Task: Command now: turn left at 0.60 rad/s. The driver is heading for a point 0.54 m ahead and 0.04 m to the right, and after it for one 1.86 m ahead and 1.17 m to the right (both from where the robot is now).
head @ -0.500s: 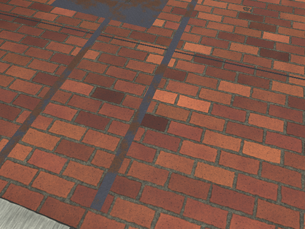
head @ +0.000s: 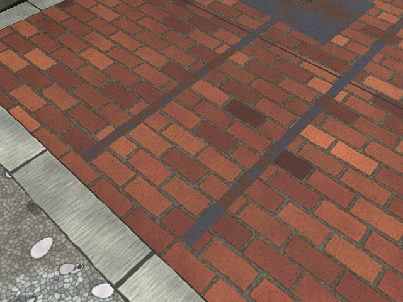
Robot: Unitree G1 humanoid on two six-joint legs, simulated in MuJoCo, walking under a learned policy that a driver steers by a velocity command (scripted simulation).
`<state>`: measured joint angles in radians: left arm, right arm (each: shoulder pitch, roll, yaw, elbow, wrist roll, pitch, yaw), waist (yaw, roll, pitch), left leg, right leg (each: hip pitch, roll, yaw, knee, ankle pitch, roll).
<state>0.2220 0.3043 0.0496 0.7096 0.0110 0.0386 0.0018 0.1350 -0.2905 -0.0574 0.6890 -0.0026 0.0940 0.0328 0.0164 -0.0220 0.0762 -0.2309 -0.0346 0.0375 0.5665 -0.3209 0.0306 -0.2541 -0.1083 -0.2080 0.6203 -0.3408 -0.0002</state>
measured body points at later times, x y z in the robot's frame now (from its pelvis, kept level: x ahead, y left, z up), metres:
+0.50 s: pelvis +0.01 +0.00 +0.01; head +0.01 -0.02 +0.46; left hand +0.05 +0.29 -0.09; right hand +0.13 -0.26 -0.12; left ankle -0.01 +0.09 -0.71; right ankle +0.00 -0.09 -0.73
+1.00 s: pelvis +0.21 +0.09 +0.00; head +0.24 +0.11 +0.45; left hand +0.13 +0.34 -0.15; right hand +0.42 -0.13 -0.10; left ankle +0.26 +0.17 -0.73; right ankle +0.06 -0.07 -0.65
